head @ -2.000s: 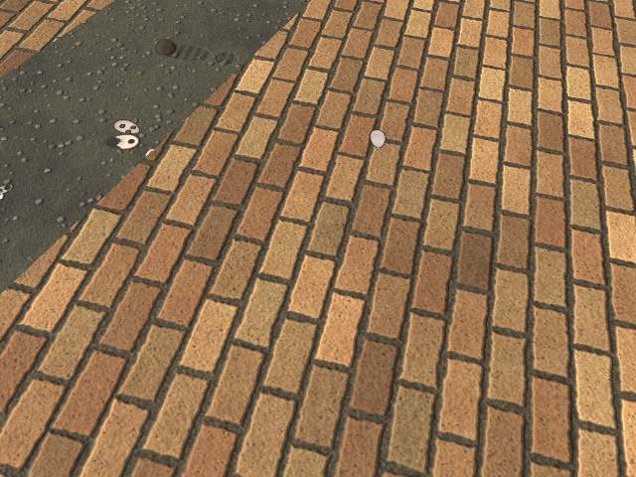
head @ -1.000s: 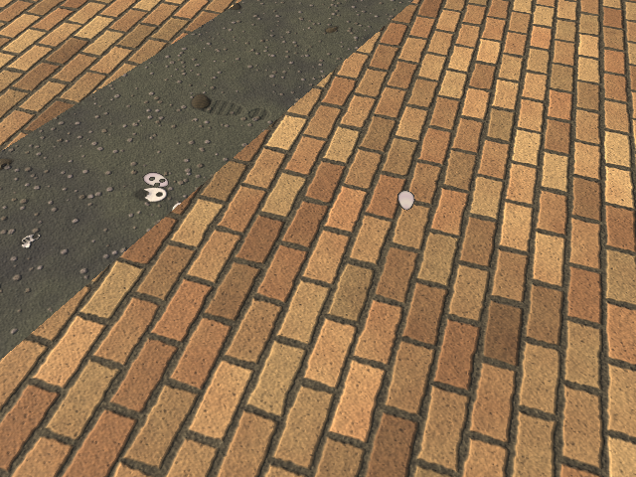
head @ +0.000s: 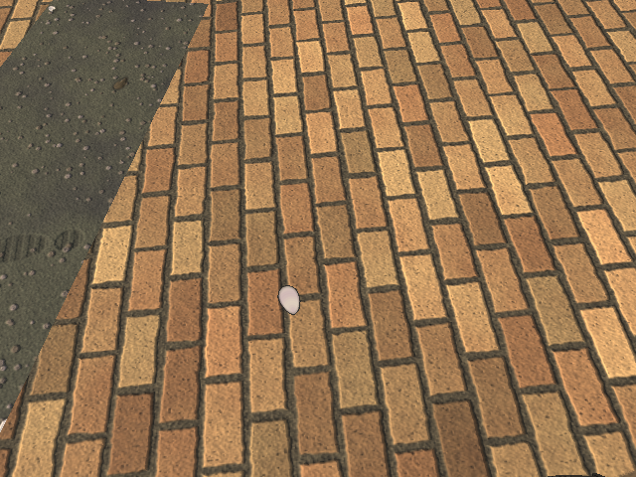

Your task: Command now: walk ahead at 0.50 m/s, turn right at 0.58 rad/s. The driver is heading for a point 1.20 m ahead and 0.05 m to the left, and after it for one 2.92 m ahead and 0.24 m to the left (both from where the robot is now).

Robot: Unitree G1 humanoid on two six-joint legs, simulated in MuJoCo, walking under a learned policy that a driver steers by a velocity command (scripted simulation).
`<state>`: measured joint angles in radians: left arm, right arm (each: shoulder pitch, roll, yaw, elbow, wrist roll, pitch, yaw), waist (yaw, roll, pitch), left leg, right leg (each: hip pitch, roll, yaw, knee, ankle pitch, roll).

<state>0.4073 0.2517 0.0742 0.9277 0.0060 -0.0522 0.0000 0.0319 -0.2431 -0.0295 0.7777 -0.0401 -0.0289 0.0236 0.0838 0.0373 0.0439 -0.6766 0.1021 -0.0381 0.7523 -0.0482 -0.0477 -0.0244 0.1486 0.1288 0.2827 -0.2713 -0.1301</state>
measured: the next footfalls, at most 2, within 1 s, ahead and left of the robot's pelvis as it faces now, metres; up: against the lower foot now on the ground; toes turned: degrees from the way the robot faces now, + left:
left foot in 0.14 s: +0.27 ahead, +0.14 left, +0.00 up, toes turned -6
right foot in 0.64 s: +0.47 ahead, -0.13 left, +0.00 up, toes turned -18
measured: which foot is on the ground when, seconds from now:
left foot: up 0.00-0.12, down 0.14-0.66, up 0.68-1.00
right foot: down 0.00-0.14, up 0.16-0.62, down 0.64-1.00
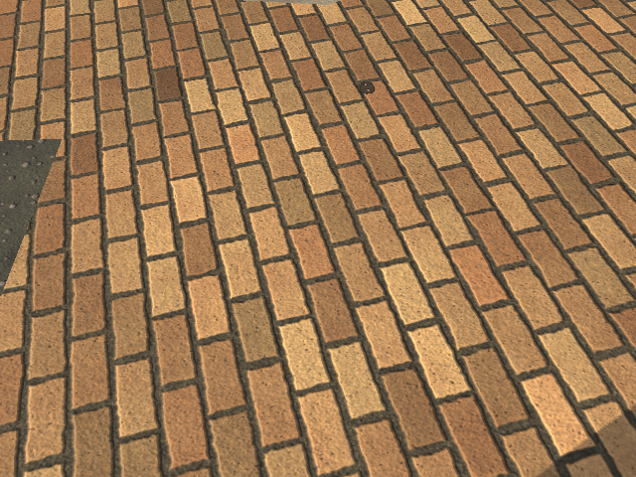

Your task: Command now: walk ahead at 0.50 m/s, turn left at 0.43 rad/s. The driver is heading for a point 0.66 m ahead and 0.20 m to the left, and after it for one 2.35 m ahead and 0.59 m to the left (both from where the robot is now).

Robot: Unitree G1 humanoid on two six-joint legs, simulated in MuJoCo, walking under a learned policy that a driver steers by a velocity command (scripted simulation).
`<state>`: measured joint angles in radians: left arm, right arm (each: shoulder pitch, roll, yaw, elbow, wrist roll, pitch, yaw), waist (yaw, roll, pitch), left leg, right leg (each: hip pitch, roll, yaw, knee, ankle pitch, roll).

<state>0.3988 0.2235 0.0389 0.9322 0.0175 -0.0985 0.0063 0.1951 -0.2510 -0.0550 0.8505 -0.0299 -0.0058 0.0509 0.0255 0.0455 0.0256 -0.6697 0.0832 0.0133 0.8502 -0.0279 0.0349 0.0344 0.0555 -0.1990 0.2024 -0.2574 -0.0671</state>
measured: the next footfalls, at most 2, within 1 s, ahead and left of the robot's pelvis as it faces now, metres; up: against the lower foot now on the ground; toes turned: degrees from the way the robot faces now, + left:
left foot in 0.16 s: +0.25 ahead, +0.09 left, +0.00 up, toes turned +10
right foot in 0.74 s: +0.33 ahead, -0.07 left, +0.00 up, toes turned +31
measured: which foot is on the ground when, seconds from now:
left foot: up 0.00-0.14, down 0.16-0.74, up 0.76-1.00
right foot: down 0.00-0.18, up 0.20-0.72, down 0.74-1.00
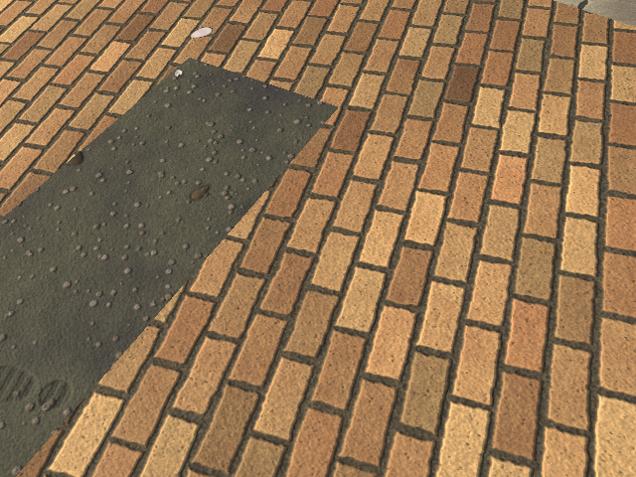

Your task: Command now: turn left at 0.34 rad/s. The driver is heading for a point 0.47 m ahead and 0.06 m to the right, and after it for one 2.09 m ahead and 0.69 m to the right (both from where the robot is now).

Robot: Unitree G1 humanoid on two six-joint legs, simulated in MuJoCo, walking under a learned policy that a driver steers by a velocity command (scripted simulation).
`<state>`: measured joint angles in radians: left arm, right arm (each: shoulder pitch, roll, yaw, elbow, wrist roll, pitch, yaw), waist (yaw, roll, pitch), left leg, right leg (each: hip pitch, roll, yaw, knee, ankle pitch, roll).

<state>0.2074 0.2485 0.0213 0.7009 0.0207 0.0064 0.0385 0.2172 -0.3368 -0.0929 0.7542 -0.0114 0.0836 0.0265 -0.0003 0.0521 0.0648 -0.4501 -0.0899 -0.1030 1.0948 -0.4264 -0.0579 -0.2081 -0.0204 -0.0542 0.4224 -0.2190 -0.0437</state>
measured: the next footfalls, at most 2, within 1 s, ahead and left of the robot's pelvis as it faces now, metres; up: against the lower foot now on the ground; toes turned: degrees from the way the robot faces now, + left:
left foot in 0.20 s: +0.01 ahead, +0.12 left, +0.00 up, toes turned +0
right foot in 0.62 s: +0.17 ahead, -0.10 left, +0.00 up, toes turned +0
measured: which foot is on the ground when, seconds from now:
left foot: up 0.00-0.18, down 0.20-0.62, up 0.64-1.00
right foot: down 0.00-0.20, up 0.22-0.60, down 0.62-1.00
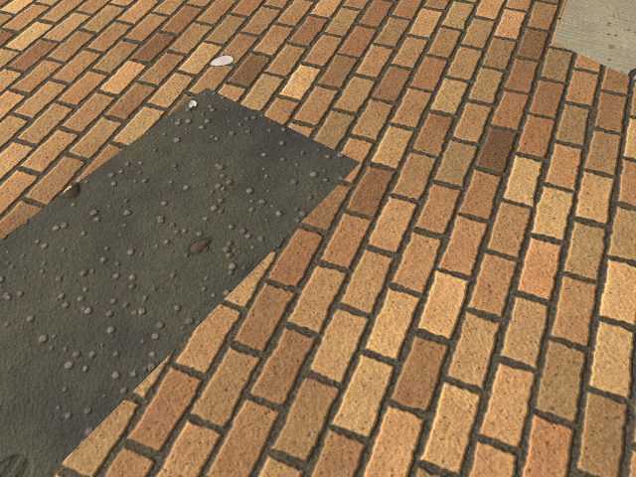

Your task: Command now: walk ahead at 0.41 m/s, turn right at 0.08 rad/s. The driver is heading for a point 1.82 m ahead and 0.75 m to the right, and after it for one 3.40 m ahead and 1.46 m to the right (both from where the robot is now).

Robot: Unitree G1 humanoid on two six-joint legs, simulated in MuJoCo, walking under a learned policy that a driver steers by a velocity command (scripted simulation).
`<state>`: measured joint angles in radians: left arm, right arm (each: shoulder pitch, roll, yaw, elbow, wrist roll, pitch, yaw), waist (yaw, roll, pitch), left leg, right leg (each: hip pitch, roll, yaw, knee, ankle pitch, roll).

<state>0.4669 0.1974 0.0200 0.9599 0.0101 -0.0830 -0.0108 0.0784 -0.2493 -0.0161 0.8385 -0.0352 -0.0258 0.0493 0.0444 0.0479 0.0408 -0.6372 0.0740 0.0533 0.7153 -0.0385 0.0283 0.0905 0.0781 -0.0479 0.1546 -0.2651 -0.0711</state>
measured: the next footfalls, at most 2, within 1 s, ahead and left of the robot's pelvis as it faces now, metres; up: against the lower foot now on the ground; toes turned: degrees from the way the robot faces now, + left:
left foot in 0.12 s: +0.25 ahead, +0.09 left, +0.00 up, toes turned +0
right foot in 0.62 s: +0.17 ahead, -0.10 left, +0.00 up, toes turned -23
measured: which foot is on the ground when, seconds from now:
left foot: up 0.00-0.10, down 0.12-0.62, up 0.64-1.00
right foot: down 0.00-0.12, up 0.14-0.60, down 0.62-1.00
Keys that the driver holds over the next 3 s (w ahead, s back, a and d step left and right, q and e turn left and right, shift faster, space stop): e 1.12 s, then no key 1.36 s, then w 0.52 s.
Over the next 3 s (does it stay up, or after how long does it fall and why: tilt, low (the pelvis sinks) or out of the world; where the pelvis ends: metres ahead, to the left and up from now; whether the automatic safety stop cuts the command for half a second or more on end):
stays up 0.28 -0.03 0.00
